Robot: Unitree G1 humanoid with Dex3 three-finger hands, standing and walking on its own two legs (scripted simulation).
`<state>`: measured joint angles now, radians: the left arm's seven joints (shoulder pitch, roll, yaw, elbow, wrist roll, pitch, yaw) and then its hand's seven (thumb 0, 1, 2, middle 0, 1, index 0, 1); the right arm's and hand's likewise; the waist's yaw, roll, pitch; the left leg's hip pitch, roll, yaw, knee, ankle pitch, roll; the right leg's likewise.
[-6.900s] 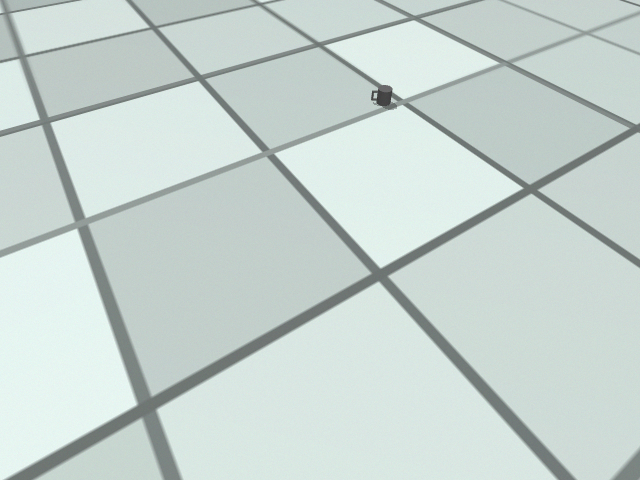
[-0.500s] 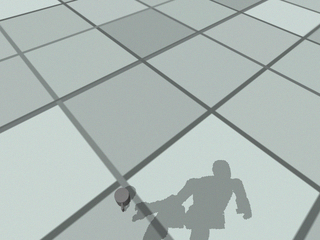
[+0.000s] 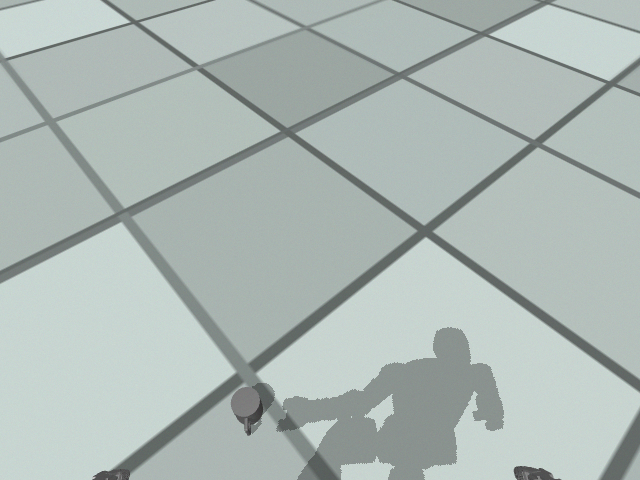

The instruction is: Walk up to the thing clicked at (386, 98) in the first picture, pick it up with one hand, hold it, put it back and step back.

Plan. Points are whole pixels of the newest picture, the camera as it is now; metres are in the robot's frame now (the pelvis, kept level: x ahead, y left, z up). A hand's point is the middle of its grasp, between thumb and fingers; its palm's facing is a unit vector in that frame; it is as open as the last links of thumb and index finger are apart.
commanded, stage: walk up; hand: left
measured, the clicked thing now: (247, 412) +0.40 +0.22 -0.74
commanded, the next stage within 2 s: stand in 0.56 s
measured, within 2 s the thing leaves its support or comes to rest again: neither
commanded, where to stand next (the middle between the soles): +0.04 -0.02 m, yaw +2 degrees
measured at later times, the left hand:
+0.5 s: hand out of the picture +0.09 +0.25 -0.16, palm faces +0.00 -0.95 -0.31, open 7.4 cm
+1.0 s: hand out of the picture +0.08 +0.26 -0.15, palm faces -0.01 -0.94 -0.35, open 7.4 cm
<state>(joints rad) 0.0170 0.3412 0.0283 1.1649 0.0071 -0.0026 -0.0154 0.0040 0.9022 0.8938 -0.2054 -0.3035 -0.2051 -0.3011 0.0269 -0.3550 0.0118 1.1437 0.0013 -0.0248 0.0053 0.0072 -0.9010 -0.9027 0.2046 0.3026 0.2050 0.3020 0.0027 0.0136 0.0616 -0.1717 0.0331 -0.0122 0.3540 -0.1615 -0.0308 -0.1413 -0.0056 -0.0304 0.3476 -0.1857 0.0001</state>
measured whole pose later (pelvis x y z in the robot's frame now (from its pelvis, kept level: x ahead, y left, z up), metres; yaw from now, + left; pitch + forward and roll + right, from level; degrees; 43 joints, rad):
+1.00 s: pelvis +0.01 +0.01 +0.00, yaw +0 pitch -2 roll +0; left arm 0.10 0.35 0.01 1.15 0.01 -0.01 -0.01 0.00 0.90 0.89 -0.20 -0.30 -0.20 -0.30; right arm 0.07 -0.36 0.01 1.14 -0.01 -0.02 0.01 0.01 -0.90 -0.90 0.20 0.30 0.20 0.30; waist 0.00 0.02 0.05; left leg -0.13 0.02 -0.01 0.32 -0.16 -0.02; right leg -0.10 -0.02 -0.03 0.32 -0.19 0.01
